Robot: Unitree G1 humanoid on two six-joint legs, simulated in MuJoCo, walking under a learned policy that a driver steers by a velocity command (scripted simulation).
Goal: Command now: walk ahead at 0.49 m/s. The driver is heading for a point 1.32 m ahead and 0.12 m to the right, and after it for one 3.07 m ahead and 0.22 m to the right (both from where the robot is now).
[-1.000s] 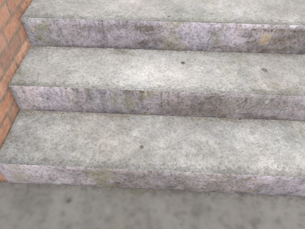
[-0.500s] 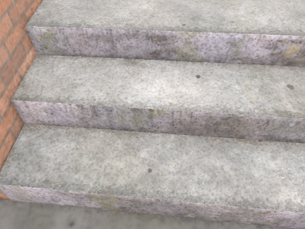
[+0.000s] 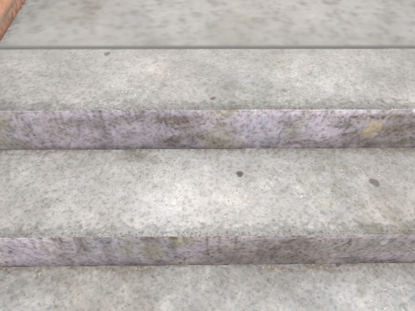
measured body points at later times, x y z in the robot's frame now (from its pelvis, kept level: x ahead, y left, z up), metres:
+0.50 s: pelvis +0.31 -0.16 +0.10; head +0.31 -0.18 +0.55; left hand +0.35 +0.08 -0.03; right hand +0.46 -0.42 -0.02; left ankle +0.21 +0.01 -0.41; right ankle +0.38 -0.24 -0.58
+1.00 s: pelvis +0.58 -0.16 +0.20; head +0.59 -0.18 +0.65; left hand +0.43 +0.03 +0.07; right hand +0.84 -0.31 +0.14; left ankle +0.71 -0.09 -0.42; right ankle +0.41 -0.24 -0.53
